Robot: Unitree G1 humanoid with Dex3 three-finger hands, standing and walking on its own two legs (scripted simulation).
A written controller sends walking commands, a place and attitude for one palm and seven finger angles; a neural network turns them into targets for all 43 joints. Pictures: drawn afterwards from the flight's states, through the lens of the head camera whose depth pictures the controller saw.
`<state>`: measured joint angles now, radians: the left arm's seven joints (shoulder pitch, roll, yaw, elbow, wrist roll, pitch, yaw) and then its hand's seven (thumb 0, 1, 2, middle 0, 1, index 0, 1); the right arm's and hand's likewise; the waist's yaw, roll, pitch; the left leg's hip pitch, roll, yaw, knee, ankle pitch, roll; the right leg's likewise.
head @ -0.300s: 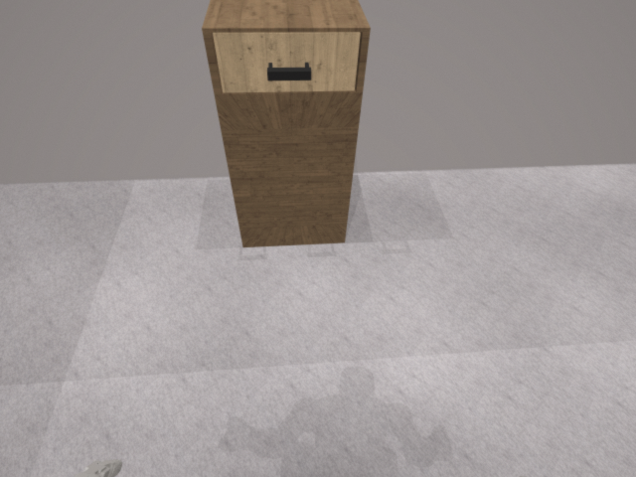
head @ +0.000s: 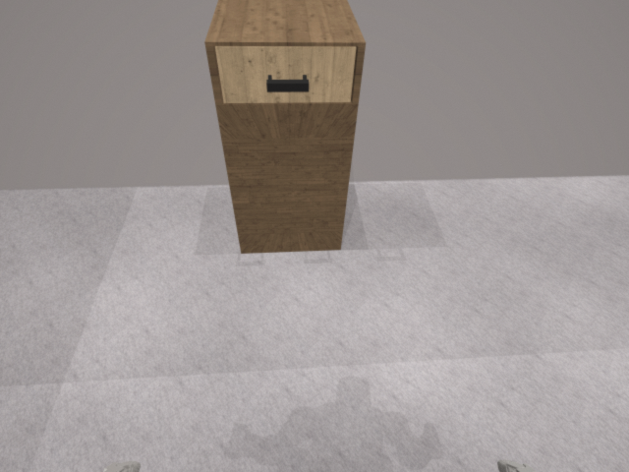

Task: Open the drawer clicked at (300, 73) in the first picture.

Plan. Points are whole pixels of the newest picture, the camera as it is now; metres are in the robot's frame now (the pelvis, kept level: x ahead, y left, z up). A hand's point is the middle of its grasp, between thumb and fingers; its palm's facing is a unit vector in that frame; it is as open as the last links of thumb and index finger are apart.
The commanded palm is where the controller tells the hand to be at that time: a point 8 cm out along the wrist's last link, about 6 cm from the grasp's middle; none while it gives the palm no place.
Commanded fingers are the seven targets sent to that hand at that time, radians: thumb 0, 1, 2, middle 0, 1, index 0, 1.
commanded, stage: stand and wait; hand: left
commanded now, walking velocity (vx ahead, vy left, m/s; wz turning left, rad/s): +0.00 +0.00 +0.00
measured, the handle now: (287, 82) +1.08 +0.14 +0.00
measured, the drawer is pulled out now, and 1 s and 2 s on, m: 0.00 0.00 0.00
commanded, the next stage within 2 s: look at it before walking up in 0.72 s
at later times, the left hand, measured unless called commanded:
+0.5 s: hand out of the picture +0.06 +0.24 -0.15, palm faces -0.03 -0.94 -0.34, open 7.4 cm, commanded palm none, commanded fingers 0.00 0.90 0.90 -0.20 -0.30 -0.20 -0.30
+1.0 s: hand out of the picture +0.06 +0.23 -0.15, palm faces -0.03 -0.94 -0.33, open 7.4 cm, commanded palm none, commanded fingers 0.00 0.90 0.90 -0.20 -0.30 -0.20 -0.30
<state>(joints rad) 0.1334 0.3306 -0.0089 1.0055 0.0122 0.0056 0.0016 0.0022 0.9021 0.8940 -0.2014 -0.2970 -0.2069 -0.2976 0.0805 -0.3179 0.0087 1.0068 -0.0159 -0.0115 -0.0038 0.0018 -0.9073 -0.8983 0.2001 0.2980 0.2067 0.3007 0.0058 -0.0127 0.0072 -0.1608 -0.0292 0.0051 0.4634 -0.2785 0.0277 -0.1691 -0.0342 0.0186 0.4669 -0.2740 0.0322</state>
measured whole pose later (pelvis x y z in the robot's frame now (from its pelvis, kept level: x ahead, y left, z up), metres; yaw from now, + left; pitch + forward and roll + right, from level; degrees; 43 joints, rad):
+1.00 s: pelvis -0.01 -0.02 +0.01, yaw +0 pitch -1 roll +0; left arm 0.14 0.34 0.00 1.08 0.01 -0.01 0.00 0.00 0.90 0.89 -0.20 -0.30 -0.21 -0.30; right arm 0.12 -0.34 0.01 1.11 -0.01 -0.01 0.00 0.00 -0.91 -0.90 0.20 0.30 0.21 0.30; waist 0.00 0.00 0.03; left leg -0.14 0.00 0.00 0.38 -0.21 -0.01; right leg -0.16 0.00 0.01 0.39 -0.21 0.00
